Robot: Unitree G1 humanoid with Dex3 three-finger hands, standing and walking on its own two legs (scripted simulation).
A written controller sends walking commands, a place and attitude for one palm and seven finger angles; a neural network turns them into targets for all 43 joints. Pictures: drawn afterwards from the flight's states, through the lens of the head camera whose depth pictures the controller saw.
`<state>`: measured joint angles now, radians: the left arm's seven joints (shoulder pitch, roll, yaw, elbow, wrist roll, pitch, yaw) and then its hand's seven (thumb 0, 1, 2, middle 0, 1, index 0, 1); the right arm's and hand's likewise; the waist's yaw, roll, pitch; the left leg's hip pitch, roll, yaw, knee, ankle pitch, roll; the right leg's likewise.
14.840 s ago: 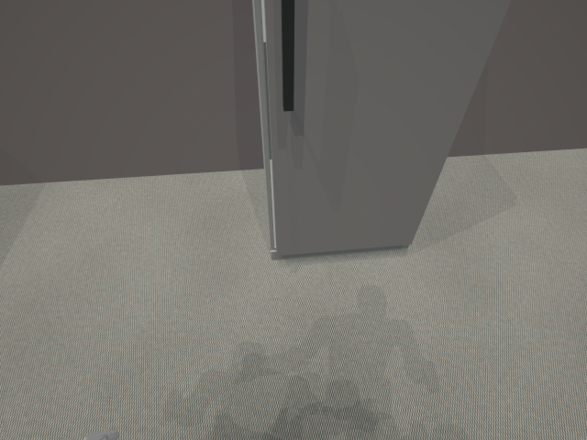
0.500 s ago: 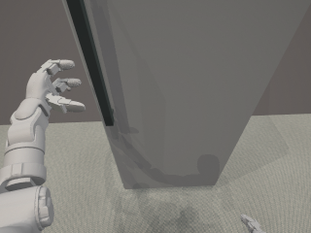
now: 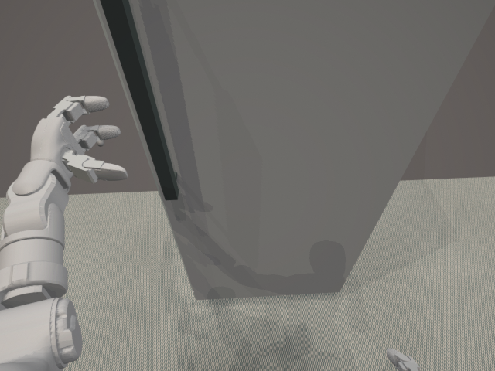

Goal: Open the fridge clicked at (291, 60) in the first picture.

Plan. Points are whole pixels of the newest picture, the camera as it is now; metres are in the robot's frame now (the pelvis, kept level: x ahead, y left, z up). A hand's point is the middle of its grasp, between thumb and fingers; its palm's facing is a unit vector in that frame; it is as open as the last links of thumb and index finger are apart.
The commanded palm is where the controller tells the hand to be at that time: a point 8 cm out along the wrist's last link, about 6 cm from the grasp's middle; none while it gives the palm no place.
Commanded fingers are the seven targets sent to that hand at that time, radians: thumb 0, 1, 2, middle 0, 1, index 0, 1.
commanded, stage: move the hooked fingers beside the handle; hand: left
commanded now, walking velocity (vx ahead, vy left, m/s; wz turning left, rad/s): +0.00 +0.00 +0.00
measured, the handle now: (143, 78) +0.47 +0.18 +0.26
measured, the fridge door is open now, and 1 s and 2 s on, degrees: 0 0 0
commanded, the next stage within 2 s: feel for the door with the fingertips in 0.38 s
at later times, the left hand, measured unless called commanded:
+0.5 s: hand (101, 145) +0.39 +0.23 +0.19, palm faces +0.09 -1.00 +0.01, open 14.0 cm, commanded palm +0.36 +0.27 +0.19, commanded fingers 0.00 -0.50 0.30 -0.30 -1.20 -0.30 -1.20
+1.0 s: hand (134, 142) +0.40 +0.19 +0.19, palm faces +0.10 -0.99 +0.00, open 14.0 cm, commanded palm +0.38 +0.24 +0.19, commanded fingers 0.00 -0.50 0.30 -0.30 -1.20 -0.30 -1.20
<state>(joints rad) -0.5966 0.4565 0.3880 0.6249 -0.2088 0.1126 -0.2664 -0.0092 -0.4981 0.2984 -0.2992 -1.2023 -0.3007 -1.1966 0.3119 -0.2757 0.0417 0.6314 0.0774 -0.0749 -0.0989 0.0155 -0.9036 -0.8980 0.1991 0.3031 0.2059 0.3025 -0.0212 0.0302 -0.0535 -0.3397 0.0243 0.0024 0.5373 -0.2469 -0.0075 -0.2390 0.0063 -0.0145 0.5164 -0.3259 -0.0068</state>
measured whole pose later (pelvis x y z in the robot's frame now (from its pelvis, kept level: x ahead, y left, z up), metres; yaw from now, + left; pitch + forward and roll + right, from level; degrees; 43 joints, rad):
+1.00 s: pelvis -0.01 +0.00 +0.00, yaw +1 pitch +1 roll +0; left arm -0.64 0.33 0.26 0.57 -0.18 0.17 -0.11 -0.01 -0.50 0.30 -0.30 -1.20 -0.30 -1.20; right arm 0.27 -0.26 0.05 0.66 0.07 -0.07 -0.10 0.02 -0.90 -0.90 0.20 0.30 0.21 0.30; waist -0.02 0.04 -0.04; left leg -0.31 0.02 -0.01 0.51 -0.21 -0.01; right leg -0.21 0.01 -0.03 0.50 -0.31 -0.01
